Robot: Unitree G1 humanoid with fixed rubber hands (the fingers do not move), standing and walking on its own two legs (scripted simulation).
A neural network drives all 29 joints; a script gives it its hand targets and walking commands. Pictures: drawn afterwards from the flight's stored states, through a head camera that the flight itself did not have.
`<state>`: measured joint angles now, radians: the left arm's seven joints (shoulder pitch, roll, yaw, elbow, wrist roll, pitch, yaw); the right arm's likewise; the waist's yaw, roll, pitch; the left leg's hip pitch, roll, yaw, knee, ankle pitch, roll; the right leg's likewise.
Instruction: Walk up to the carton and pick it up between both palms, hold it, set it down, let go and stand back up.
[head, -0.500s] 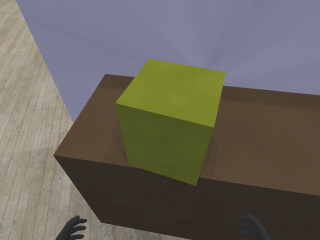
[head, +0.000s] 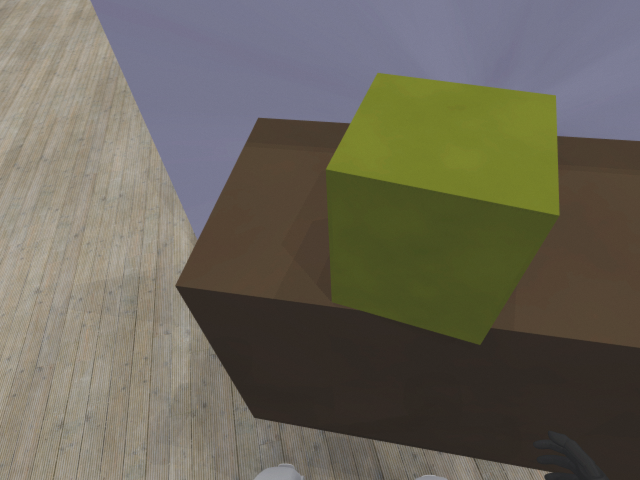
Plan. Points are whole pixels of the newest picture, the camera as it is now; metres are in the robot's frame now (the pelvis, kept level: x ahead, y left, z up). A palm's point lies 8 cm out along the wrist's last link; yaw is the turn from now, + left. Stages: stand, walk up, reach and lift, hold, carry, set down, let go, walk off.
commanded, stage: walk up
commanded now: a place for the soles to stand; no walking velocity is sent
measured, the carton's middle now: (429, 211) +0.44 -0.13 +0.10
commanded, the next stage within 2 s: none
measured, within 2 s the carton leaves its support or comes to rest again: neither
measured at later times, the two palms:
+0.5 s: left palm out of the picture +0.15 +0.31 -0.09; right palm out of the picture +0.05 -0.31 -0.06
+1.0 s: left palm (103, 455) +0.19 +0.30 -0.08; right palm out of the picture +0.04 -0.30 -0.06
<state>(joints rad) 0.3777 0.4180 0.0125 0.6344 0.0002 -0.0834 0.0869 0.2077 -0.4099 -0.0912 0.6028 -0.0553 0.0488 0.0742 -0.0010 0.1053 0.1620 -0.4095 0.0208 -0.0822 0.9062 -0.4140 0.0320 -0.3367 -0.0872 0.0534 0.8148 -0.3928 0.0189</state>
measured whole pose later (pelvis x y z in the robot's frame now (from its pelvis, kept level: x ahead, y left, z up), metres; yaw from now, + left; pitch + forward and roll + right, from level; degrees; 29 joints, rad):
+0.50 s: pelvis +0.01 +0.03 +0.00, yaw -13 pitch -5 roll +2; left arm 0.35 0.43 0.01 0.64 0.00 -0.04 0.03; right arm 0.27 -0.41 -0.09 0.60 -0.06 -0.04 0.01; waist 0.00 -0.05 0.17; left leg -0.35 0.05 0.16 0.86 -0.42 0.04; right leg -0.43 0.03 0.10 0.88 -0.45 -0.02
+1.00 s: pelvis +0.03 +0.03 +0.00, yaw -14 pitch -4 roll +0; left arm 0.32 0.43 0.01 0.64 0.00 -0.04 0.00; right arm 0.33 -0.41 -0.09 0.63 -0.04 -0.04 0.00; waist 0.00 -0.03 0.11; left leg -0.36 0.06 0.00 0.89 -0.47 -0.03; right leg -0.42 0.04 0.10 0.87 -0.41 -0.02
